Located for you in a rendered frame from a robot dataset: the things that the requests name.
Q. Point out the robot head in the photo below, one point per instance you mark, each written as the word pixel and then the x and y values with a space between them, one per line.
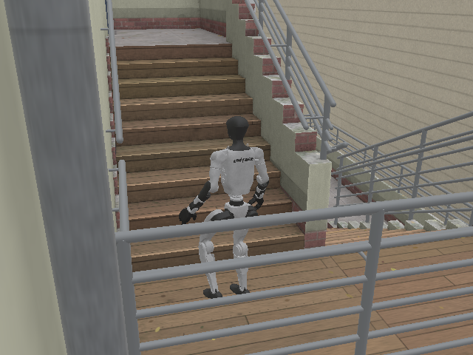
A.
pixel 237 127

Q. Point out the robot left hand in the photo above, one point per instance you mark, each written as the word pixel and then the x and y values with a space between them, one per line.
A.
pixel 185 216

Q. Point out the right robot upper arm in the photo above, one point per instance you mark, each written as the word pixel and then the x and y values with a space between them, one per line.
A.
pixel 262 177

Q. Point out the left robot upper arm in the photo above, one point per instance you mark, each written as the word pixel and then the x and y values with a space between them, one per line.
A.
pixel 217 158

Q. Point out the robot left forearm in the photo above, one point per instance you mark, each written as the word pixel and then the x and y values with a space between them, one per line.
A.
pixel 200 198

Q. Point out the robot right forearm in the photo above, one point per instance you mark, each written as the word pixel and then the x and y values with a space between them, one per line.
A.
pixel 260 189

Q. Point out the robot left foot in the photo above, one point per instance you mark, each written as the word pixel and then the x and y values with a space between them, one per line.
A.
pixel 207 292

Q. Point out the robot right hand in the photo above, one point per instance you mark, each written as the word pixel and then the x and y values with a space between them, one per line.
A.
pixel 255 199

